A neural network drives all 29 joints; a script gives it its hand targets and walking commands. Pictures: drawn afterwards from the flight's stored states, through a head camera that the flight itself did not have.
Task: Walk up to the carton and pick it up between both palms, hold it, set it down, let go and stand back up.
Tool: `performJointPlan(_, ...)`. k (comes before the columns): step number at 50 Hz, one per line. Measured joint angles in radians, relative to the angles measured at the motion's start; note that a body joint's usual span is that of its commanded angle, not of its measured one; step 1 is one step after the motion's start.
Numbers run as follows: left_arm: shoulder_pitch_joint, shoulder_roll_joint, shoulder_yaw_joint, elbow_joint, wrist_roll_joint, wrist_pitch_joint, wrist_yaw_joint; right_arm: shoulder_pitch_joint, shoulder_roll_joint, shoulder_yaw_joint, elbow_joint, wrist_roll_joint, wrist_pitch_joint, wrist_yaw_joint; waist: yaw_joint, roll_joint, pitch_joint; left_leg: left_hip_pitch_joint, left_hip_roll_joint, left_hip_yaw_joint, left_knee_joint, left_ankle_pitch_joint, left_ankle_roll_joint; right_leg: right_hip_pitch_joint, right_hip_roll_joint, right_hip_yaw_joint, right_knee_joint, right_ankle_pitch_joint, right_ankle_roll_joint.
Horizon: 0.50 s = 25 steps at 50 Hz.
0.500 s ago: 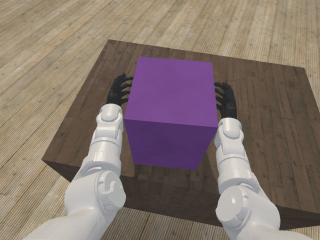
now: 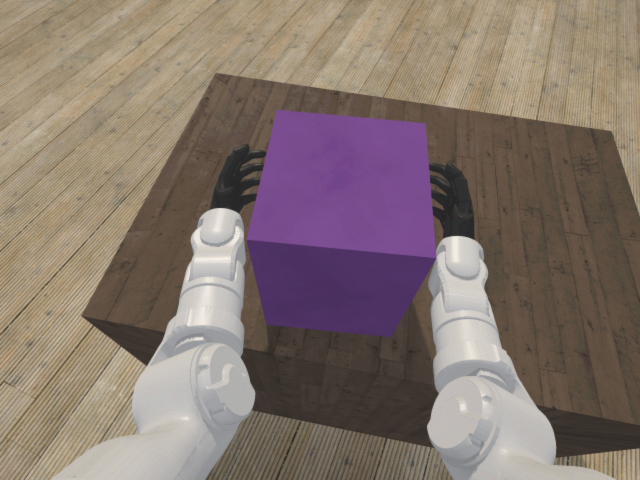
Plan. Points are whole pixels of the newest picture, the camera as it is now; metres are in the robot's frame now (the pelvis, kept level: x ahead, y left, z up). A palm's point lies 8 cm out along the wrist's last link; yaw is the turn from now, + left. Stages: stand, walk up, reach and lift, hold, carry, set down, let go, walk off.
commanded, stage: set down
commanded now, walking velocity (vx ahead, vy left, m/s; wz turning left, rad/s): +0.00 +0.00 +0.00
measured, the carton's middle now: (338, 233) +0.44 +0.00 -0.01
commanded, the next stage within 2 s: none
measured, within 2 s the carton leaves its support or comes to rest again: neither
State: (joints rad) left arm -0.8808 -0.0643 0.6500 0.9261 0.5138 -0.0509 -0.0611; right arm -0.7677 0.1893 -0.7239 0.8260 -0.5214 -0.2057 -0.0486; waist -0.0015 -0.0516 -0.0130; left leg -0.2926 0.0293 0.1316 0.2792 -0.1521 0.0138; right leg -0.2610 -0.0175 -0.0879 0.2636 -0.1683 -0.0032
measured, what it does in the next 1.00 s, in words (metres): stands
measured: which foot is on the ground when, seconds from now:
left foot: down 0.00-1.00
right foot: down 0.00-1.00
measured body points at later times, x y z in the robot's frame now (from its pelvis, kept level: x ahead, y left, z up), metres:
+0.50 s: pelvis -0.01 -0.01 +0.00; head +0.08 +0.01 +0.44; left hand +0.44 +0.15 +0.06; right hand +0.42 -0.14 +0.06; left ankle -0.02 +0.11 -0.75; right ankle -0.04 -0.11 -0.75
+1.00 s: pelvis -0.02 +0.00 -0.02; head +0.05 +0.02 +0.42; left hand +0.46 +0.18 +0.07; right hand +0.44 -0.16 +0.06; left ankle -0.02 +0.11 -0.75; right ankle -0.03 -0.11 -0.75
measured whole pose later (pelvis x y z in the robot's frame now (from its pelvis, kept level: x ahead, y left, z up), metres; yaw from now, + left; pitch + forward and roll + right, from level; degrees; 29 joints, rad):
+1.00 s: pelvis -0.02 +0.00 -0.02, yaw -1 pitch +21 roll -2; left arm -1.18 0.28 0.01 1.66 -0.15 -0.29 0.05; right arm -1.07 -0.13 -0.08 1.45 0.17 -0.22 -0.13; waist -0.03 -0.02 -0.25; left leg -0.69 0.07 0.08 0.55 -0.23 0.00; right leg -0.64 0.01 -0.09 0.48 -0.21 -0.02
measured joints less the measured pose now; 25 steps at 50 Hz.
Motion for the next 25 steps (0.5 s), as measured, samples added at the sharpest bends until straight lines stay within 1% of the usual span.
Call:
performJointPlan(8, -0.002, -0.004, 0.013, -0.013, 0.012, 0.001, -0.007, -0.007, 0.003, 0.001, -0.011, 0.0, 0.009, 0.004, 0.004, 0.003, 0.009, 0.002, -0.001, 0.008, 0.001, -0.001, 0.002, -0.005, -0.001, 0.008, 0.01, -0.002, 0.001)
performJointPlan(13, -0.003, 0.004, 0.011, -0.005, 0.013, -0.007, -0.007, -0.013, 0.008, -0.012, -0.001, -0.002, 0.001, 0.004, -0.004, 0.006, -0.013, -0.03, 0.001, 0.0, 0.012, 0.001, 0.0, -0.031, 0.0, -0.001, 0.015, -0.001, -0.002)
performJointPlan(17, -0.017, 0.011, 0.019, 0.005, 0.017, -0.013, -0.01, -0.024, 0.011, -0.019, -0.003, -0.013, 0.003, 0.0, -0.004, 0.004, -0.01, -0.042, 0.005, -0.005, 0.013, 0.007, -0.003, -0.04, 0.004, -0.006, 0.013, 0.004, -0.007)
performJointPlan(25, -0.028, 0.016, 0.045, 0.014, 0.028, -0.025, -0.019, -0.037, 0.028, -0.035, -0.034, -0.054, 0.035, 0.008, -0.003, 0.003, 0.005, -0.033, 0.006, -0.008, 0.006, 0.014, -0.008, -0.036, 0.005, -0.009, 0.018, 0.003, -0.01)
